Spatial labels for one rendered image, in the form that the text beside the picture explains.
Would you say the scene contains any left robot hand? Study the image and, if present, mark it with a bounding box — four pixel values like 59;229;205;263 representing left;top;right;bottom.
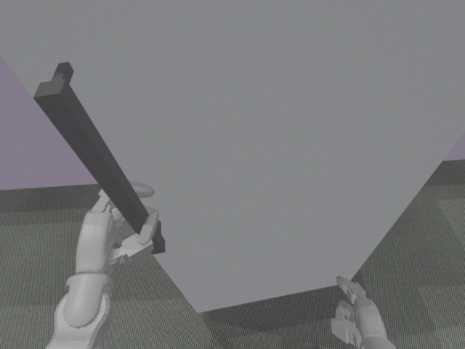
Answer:
76;180;159;277

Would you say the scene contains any robot left forearm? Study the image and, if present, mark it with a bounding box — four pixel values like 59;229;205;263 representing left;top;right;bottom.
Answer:
45;272;115;349

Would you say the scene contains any handle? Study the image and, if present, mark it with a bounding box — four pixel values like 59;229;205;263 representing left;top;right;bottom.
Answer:
33;62;165;254

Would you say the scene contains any fridge door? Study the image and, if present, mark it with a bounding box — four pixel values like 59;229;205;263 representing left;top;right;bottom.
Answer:
0;0;465;313

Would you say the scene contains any right robot hand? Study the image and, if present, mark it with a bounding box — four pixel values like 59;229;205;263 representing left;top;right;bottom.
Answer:
331;276;388;349

